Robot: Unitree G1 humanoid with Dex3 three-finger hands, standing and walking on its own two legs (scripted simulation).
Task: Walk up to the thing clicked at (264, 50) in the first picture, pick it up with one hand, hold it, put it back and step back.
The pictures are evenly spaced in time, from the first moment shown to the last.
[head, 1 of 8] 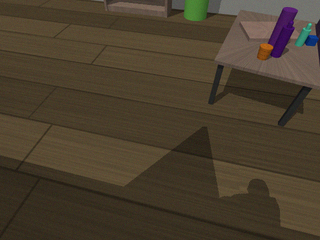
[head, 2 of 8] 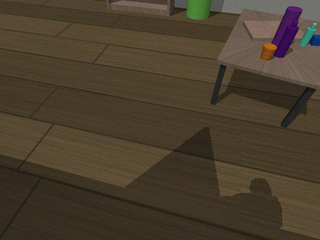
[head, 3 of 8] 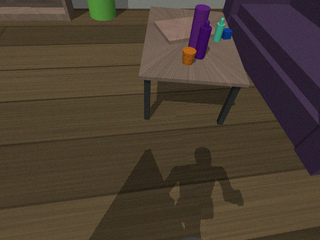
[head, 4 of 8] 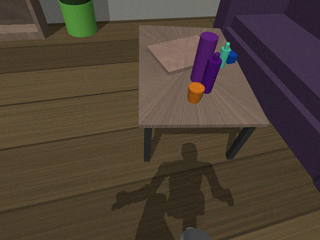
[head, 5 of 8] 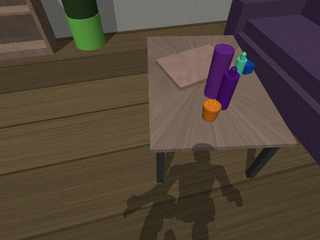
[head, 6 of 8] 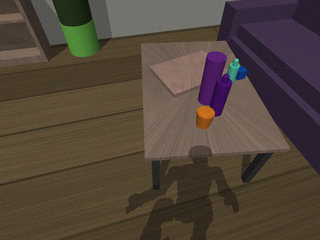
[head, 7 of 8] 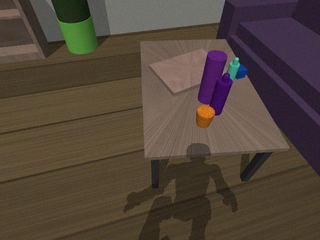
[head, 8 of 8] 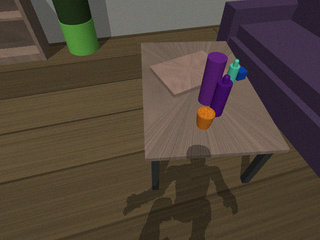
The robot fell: no
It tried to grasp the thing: no
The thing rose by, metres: 0.00
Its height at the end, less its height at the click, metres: +0.00
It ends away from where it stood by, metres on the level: 0.00
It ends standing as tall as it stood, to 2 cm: yes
